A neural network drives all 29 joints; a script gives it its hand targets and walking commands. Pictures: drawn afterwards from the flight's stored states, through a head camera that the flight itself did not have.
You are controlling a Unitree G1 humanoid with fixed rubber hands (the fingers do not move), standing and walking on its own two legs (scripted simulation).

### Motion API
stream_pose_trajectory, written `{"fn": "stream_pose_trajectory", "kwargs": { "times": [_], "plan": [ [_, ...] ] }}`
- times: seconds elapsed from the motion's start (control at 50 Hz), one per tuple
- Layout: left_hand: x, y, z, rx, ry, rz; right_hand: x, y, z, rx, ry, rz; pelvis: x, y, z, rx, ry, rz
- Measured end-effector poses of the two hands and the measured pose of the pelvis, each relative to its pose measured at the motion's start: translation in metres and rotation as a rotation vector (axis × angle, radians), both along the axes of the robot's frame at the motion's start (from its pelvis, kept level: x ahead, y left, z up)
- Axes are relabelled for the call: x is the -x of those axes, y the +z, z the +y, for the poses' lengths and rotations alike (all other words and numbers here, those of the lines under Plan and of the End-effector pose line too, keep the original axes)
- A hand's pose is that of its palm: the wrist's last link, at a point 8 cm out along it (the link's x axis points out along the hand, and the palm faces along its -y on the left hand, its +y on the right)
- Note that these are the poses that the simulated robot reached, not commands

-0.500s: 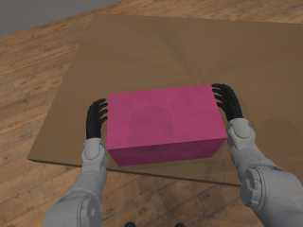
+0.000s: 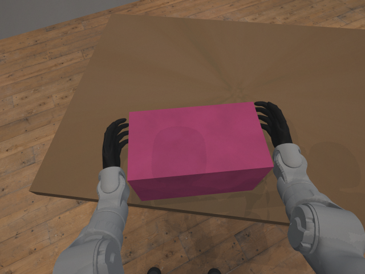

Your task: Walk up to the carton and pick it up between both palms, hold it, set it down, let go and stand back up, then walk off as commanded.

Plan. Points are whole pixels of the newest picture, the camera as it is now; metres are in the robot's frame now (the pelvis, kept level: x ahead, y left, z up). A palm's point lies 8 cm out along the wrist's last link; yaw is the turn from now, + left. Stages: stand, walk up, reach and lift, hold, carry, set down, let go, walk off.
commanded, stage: set down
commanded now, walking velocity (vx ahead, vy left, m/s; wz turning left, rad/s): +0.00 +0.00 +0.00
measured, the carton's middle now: (194, 153) +0.40 +0.02 -0.05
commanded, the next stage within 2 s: none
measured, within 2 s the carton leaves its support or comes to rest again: neither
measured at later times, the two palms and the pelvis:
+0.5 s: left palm (102, 158) +0.35 +0.24 -0.02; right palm (280, 136) +0.45 -0.18 -0.01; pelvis -0.01 +0.00 -0.02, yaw -2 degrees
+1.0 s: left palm (75, 139) +0.34 +0.26 +0.08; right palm (324, 117) +0.44 -0.22 +0.09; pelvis -0.05 -0.02 -0.03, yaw +1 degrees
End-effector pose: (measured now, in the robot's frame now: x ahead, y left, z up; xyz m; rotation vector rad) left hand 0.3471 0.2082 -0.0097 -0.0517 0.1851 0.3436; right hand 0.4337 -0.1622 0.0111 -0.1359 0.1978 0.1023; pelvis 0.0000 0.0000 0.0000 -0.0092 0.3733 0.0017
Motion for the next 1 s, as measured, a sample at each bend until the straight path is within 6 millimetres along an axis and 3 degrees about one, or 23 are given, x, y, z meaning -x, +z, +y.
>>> {"fn": "stream_pose_trajectory", "kwargs": {
  "times": [0.16, 0.28, 0.4, 0.54, 0.66, 0.74, 1.0],
  "plan": [
    [-0.002, -0.002, 0.002, -0.017, -0.007, 0.021, -0.001, -0.001, -0.001, 0.002, -0.004, 0.011, 0.001, -0.001, 0.0, 0.001, -0.005, 0.005],
    [-0.004, -0.016, 0.004, -0.022, -0.024, 0.127, -0.003, -0.021, -0.001, 0.031, 0.014, 0.125, 0.002, -0.008, 0.002, 0.004, -0.02, 0.056],
    [-0.003, -0.022, 0.013, -0.022, 0.001, 0.151, -0.013, -0.027, 0.0, 0.012, 0.007, 0.1, 0.003, -0.018, 0.003, 0.011, -0.027, 0.104],
    [-0.001, -0.005, 0.033, -0.08, 0.012, 0.118, -0.019, -0.023, -0.026, 0.0, -0.049, 0.057, 0.014, -0.024, -0.001, 0.013, -0.018, 0.111],
    [0.0, 0.008, 0.036, -0.075, 0.006, 0.097, -0.02, -0.003, -0.059, -0.005, -0.082, 0.014, 0.027, -0.029, -0.009, 0.007, -0.01, 0.113],
    [0.004, 0.015, 0.033, -0.061, -0.009, 0.104, -0.018, 0.016, -0.07, -0.008, -0.077, 0.002, 0.036, -0.03, -0.014, 0.0, -0.011, 0.093],
    [0.005, 0.086, 0.049, -0.059, 0.016, 0.046, -0.008, 0.074, -0.062, -0.071, -0.039, 0.014, 0.049, -0.029, -0.02, -0.014, 0.006, -0.003]
  ]
}}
